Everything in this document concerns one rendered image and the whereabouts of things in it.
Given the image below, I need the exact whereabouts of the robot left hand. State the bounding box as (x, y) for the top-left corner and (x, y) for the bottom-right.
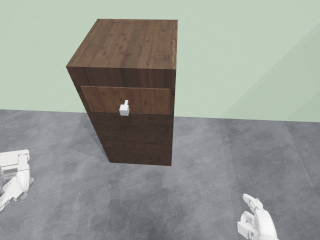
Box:
(0, 149), (34, 213)

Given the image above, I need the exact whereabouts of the handle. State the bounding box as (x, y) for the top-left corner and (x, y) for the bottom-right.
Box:
(119, 100), (130, 116)

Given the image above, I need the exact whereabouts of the robot right hand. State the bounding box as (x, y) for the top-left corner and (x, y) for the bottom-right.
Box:
(237, 194), (277, 240)

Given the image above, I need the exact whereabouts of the cabinet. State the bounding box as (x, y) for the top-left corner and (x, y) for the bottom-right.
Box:
(66, 19), (178, 166)

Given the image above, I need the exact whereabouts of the drawer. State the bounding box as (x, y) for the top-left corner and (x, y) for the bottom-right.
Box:
(80, 86), (171, 114)

